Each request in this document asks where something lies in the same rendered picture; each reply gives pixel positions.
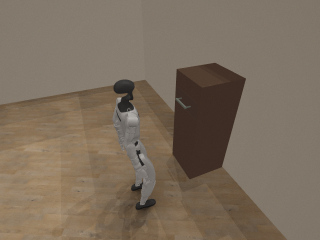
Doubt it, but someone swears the handle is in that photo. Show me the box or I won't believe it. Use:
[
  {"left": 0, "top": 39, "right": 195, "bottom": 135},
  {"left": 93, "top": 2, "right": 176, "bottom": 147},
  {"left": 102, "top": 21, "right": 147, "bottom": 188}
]
[{"left": 175, "top": 97, "right": 191, "bottom": 109}]

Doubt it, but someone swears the robot right forearm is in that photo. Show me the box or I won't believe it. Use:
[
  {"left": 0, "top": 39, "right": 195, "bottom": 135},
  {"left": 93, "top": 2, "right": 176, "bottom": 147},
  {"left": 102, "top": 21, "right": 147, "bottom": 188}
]
[{"left": 126, "top": 144, "right": 142, "bottom": 172}]

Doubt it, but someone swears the left robot upper arm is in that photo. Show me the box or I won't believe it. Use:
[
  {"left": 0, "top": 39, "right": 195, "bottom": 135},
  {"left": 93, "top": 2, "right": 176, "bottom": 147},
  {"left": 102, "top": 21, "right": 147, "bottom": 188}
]
[{"left": 112, "top": 97, "right": 121, "bottom": 126}]

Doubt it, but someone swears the drawer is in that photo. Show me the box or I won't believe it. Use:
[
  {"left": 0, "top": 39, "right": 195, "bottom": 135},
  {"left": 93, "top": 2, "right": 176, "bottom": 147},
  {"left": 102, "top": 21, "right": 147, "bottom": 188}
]
[{"left": 176, "top": 86, "right": 199, "bottom": 120}]

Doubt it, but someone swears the robot left forearm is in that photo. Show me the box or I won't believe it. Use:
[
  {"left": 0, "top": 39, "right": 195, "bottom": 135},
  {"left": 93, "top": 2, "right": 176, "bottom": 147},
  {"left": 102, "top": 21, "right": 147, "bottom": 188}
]
[{"left": 113, "top": 123, "right": 124, "bottom": 139}]

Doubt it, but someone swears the right robot thigh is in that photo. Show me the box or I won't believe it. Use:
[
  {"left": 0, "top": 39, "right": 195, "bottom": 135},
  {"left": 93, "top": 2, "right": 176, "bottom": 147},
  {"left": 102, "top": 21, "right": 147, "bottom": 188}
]
[{"left": 136, "top": 152, "right": 156, "bottom": 186}]

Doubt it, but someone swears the left robot thigh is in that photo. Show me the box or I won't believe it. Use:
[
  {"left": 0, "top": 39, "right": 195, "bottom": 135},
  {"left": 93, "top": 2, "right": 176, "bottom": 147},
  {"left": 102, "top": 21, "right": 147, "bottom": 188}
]
[{"left": 138, "top": 140, "right": 148, "bottom": 157}]

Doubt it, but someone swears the robot thigh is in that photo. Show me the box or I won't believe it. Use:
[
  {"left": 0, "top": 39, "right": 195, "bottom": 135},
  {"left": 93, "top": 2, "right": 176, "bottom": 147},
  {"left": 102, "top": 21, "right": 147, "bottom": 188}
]
[
  {"left": 138, "top": 140, "right": 148, "bottom": 157},
  {"left": 136, "top": 152, "right": 156, "bottom": 186}
]

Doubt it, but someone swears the right robot upper arm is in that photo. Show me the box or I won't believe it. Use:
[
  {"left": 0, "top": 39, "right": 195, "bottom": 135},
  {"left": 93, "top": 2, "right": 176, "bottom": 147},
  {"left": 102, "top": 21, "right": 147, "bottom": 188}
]
[{"left": 124, "top": 112, "right": 139, "bottom": 150}]

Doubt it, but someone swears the cabinet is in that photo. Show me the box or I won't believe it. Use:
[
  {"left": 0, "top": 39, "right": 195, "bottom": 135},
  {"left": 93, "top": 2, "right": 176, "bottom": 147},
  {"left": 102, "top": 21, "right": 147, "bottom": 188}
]
[{"left": 172, "top": 63, "right": 246, "bottom": 179}]

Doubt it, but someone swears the right robot hand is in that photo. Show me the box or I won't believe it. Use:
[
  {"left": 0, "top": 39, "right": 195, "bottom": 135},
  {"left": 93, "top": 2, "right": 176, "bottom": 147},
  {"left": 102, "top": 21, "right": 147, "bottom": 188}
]
[{"left": 135, "top": 168, "right": 149, "bottom": 184}]

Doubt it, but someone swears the left robot hand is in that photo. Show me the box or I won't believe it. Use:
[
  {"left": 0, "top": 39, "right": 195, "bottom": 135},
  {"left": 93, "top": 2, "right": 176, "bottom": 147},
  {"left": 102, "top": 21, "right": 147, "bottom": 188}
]
[{"left": 118, "top": 138, "right": 125, "bottom": 151}]

